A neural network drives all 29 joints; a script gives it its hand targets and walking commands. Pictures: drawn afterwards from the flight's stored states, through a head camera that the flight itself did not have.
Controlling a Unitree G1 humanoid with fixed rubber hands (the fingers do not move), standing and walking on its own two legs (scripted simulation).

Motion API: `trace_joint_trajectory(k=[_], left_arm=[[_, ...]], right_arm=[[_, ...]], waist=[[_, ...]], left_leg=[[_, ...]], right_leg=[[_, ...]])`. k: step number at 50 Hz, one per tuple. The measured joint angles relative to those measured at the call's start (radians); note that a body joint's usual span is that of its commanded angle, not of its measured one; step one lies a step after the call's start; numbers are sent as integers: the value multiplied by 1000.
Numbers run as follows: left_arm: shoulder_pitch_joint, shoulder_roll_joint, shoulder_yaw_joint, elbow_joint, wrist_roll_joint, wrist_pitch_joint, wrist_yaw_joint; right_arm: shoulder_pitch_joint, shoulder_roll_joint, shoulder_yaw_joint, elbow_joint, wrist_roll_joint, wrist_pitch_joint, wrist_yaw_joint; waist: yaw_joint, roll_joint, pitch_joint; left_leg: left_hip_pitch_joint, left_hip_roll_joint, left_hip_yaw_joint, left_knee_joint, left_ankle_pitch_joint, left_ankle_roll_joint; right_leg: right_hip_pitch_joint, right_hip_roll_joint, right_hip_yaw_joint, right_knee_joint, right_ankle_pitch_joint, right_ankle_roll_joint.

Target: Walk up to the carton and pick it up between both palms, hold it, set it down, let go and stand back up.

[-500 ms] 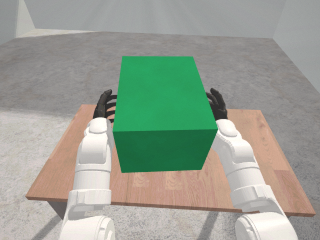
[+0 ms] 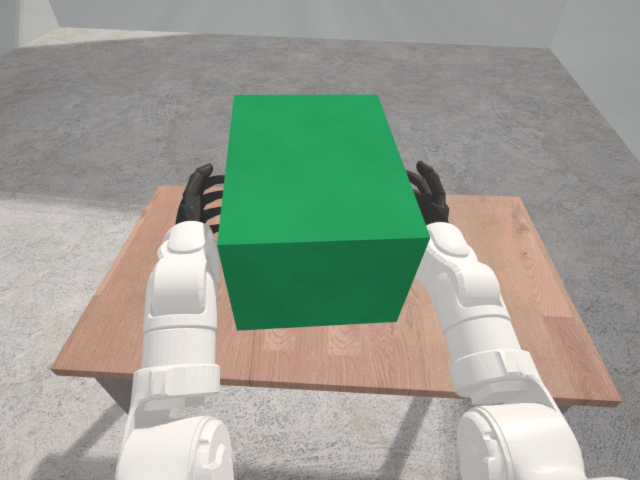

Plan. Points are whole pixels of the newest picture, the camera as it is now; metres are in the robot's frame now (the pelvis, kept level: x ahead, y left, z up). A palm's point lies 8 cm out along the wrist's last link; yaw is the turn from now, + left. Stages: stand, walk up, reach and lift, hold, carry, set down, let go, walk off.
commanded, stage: hold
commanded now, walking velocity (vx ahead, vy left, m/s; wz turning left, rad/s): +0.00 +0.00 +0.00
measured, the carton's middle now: (312, 204) +0.41 +0.02 +0.16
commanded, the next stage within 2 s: none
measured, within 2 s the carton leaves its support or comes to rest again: neither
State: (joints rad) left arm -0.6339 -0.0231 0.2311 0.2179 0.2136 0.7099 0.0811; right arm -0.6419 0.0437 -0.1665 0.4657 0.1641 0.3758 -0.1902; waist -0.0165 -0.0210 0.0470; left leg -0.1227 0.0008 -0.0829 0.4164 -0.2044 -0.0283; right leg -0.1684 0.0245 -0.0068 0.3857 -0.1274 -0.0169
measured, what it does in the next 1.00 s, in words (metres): stands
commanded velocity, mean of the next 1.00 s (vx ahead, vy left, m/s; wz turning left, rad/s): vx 0.00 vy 0.00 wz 0.00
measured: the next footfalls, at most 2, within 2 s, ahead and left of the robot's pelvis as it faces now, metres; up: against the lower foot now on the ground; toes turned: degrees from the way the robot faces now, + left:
none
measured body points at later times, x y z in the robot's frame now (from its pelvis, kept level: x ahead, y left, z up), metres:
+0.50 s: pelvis +0.01 +0.01 +0.00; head -0.03 +0.02 +0.45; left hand +0.36 +0.19 +0.16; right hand +0.38 -0.10 +0.17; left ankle +0.02 +0.14 -0.74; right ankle +0.06 -0.10 -0.74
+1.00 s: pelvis +0.02 +0.01 +0.00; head -0.02 +0.02 +0.45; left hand +0.38 +0.18 +0.14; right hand +0.40 -0.11 +0.16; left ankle +0.02 +0.14 -0.74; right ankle +0.06 -0.10 -0.74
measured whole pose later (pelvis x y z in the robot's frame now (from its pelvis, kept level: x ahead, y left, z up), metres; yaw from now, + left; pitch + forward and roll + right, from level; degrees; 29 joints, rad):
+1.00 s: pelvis +0.02 +0.01 +0.00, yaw +0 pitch -5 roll +0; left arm -0.51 -0.02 0.24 0.22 0.22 0.66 0.04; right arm -0.63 0.00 -0.03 0.49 0.17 0.42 -0.23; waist -0.02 -0.02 -0.01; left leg -0.09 0.00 -0.08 0.41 -0.23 -0.03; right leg -0.13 0.02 -0.01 0.38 -0.15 -0.01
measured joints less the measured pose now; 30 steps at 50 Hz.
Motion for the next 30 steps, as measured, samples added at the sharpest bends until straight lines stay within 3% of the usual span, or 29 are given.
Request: trace_joint_trajectory(k=[7,14,18,24,30], left_arm=[[-46,0,-53,35,-1,-22,27],[54,0,33,19,-1,-25,-59],[148,0,39,-55,0,-4,-73],[166,0,-3,-147,-4,33,-23],[21,0,-51,-82,-9,32,30]], right_arm=[[34,-54,43,-25,0,-33,-8],[6,-71,161,-29,18,80,-74],[14,-49,188,-29,33,109,-82],[36,-38,165,-46,41,72,-54],[21,-42,49,-58,39,35,-15]], waist=[[0,3,-97],[1,3,-114],[1,-6,-91],[0,-7,-48],[0,-1,-56]], left_leg=[[-9,0,0,0,-23,0],[30,0,0,0,-39,1],[34,0,0,1,-35,1],[27,0,0,15,-26,1],[27,-1,0,16,-18,1]], right_leg=[[-9,0,0,0,-23,0],[34,0,0,-8,-34,8],[39,0,0,-10,-25,9],[39,0,0,-10,-13,8],[39,0,0,-10,-6,8]])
